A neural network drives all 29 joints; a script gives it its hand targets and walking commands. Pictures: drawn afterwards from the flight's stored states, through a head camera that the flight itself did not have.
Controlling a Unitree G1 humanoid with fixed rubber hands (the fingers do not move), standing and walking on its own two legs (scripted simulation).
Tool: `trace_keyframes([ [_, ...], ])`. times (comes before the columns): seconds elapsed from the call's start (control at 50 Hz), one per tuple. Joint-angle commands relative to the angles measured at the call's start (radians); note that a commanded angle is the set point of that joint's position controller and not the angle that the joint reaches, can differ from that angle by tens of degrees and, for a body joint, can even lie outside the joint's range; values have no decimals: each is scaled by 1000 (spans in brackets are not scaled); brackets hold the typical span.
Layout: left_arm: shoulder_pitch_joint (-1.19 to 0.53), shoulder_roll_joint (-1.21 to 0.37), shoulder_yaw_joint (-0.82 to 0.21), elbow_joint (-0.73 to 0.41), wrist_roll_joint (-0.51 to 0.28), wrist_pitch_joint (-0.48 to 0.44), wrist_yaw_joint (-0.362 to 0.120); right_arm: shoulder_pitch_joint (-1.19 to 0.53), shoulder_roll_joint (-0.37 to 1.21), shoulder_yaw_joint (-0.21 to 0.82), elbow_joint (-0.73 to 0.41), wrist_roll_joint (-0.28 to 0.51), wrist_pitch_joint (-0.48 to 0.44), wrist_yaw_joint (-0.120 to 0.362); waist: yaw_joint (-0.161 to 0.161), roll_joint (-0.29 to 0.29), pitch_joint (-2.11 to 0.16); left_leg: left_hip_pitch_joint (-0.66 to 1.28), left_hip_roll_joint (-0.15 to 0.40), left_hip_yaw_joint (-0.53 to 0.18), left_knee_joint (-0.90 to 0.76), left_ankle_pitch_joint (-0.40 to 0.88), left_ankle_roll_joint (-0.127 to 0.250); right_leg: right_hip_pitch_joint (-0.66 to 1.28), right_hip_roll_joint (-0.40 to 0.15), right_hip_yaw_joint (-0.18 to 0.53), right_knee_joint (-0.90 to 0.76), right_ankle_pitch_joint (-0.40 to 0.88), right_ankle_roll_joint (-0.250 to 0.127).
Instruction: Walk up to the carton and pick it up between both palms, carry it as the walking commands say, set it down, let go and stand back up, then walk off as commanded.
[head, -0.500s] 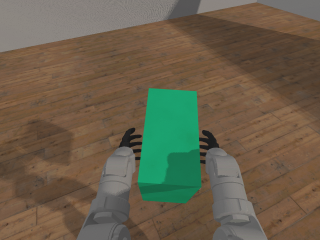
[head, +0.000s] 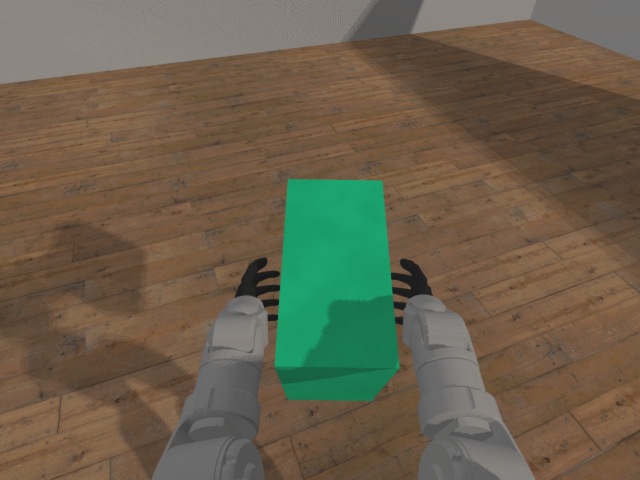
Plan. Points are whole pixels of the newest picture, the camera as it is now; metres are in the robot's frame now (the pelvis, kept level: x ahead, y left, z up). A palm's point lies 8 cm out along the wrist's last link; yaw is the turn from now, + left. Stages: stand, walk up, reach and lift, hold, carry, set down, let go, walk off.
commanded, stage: set down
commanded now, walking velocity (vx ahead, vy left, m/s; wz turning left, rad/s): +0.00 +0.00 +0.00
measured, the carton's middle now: (332, 296) +0.38 -0.02 -0.03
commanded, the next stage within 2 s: none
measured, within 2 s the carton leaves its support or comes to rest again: neither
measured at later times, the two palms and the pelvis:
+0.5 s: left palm (243, 322) +0.34 +0.12 -0.02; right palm (396, 335) +0.31 -0.11 -0.03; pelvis -0.01 +0.03 -0.01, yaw +0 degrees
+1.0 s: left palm (261, 345) +0.37 +0.10 -0.14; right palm (392, 350) +0.35 -0.13 -0.14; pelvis -0.01 +0.02 -0.06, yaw +5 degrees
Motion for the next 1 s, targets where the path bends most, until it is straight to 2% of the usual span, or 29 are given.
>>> trace_keyframes([
  [0.0,-589,-987,-409,8,-185,-90,-261,-478,1106,350,74,152,-108,195,-36,20,-301,-239,27,-164,-124,13,31,358,-60,291,-64,-87,43],
  [0.06,-629,-914,-357,24,-144,-113,-264,-402,1084,267,174,94,-129,178,-41,18,-230,-322,20,-159,-114,-24,30,368,-58,285,-66,-116,43],
  [0.1,-568,-896,-334,76,-118,-122,-249,-414,1069,259,178,102,-146,179,-3,56,-212,-319,20,-161,-114,8,32,360,-67,295,-61,-84,44],
  [0.12,-559,-914,-360,69,-143,-139,-250,-392,1057,265,144,112,-166,168,-42,12,-255,-307,23,-180,-110,42,39,386,-49,284,-45,-37,49],
  [0.18,-619,-927,-381,32,-147,-190,-237,-494,1035,322,84,135,-227,170,-1,61,-360,-295,14,-165,-97,89,31,395,-38,265,0,30,48],
  [0.2,-604,-935,-407,26,-162,-211,-226,-469,1032,323,104,132,-235,168,-36,27,-340,-309,29,-175,-109,117,28,355,-36,252,12,84,56],
  [0.22,-610,-915,-366,74,-131,-223,-224,-480,1027,302,144,103,-248,171,-14,18,-336,-344,10,-168,-83,93,27,328,-37,258,19,62,53],
  [0.28,-592,-918,-377,91,-135,-264,-214,-478,1018,340,117,113,-294,172,-17,-2,-384,-372,11,-180,-74,93,30,366,-34,255,48,71,49],
  [0.3,-570,-918,-372,46,-126,-285,-203,-501,1006,353,80,118,-316,179,12,1,-437,-339,15,-181,-69,116,24,351,-26,248,73,86,50],
  [0.32,-602,-937,-402,49,-133,-291,-191,-488,984,336,84,101,-329,184,-48,-9,-443,-302,25,-193,-80,141,19,299,-13,231,87,126,52],
  [0.34,-556,-920,-381,125,-121,-299,-192,-529,980,348,92,99,-337,182,-4,-16,-419,-374,7,-185,-54,128,23,292,-17,229,96,119,57],
  [0.38,-545,-928,-379,98,-106,-313,-183,-513,959,355,71,92,-356,194,-3,13,-460,-371,4,-186,-51,142,14,277,-11,221,111,126,49],
  [0.42,-571,-929,-366,127,-86,-338,-164,-519,893,288,132,44,-384,208,-46,34,-398,-390,29,-221,-56,103,6,164,-3,218,152,83,41],
  [0.48,-503,-893,-280,222,-28,-356,-141,-521,841,243,174,17,-410,218,-4,46,-324,-463,23,-238,-29,60,-2,60,-1,216,183,13,35],
  [0.5,-481,-872,-278,205,-28,-369,-130,-525,815,250,144,15,-424,219,-11,23,-353,-436,27,-239,-26,108,-3,64,8,215,192,55,40],
  [0.52,-520,-888,-295,217,-29,-381,-125,-543,797,234,168,1,-440,222,-47,27,-374,-420,37,-268,-20,117,-15,16,9,213,206,58,46],
  [0.54,-479,-891,-287,215,-13,-393,-113,-560,772,244,141,6,-455,229,-4,55,-386,-394,32,-274,-9,163,-24,-53,7,218,226,62,51],
  [0.56,-499,-898,-309,187,-24,-405,-98,-550,757,243,142,-3,-468,231,-35,59,-407,-372,41,-297,1,179,-35,-89,11,217,234,45,50],
  [0.62,-556,-890,-325,162,-36,-448,-76,-666,699,275,76,12,-511,244,-43,49,-497,-334,20,-270,73,221,-64,-200,31,205,254,59,50],
  [0.64,-568,-923,-367,167,-63,-460,-67,-631,690,295,108,14,-514,244,-82,17,-542,-315,30,-317,76,235,-62,-198,33,205,270,66,53],
  [0.66,-542,-888,-348,198,-51,-469,-58,-675,650,296,71,15,-530,241,-70,20,-537,-341,31,-316,82,232,-71,-253,30,203,283,50,58],
  [0.7,-571,-851,-369,171,-70,-505,-36,-666,626,302,59,17,-556,226,-110,-15,-608,-342,16,-322,115,212,-77,-269,44,193,311,70,61],
  [0.74,-591,-821,-431,137,-99,-533,-7,-622,564,304,74,32,-578,216,-134,27,-726,-281,21,-350,143,329,-99,-324,51,188,352,106,70],
  [0.78,-604,-799,-472,75,-111,-546,4,-605,600,362,45,55,-590,210,-111,39,-811,-290,-12,-297,196,342,-105,-294,63,193,358,150,55],
  [0.82,-613,-787,-508,86,-133,-559,11,-644,576,382,14,91,-596,202,-149,41,-908,-280,-1,-308,228,391,-110,-326,61,195,384,166,74],
  [0.86,-583,-782,-511,108,-132,-558,15,-574,600,396,42,98,-594,193,-137,60,-921,-372,-26,-263,258,393,-103,-283,70,192,412,214,74],
  [0.9,-585,-745,-482,81,-116,-574,11,-552,635,396,77,119,-594,185,-77,83,-924,-512,-70,-183,310,354,-88,-259,70,193,447,265,72],
  [0.96,-470,-671,-403,193,-69,-583,8,-461,630,370,143,99,-599,161,-60,79,-807,-629,-74,-171,299,312,-64,-292,65,195,457,272,83],
  [0.98,-431,-686,-382,218,-57,-589,-1,-449,693,405,161,115,-604,162,-6,49,-774,-689,-86,-161,313,302,-51,-251,63,213,458,305,81],
])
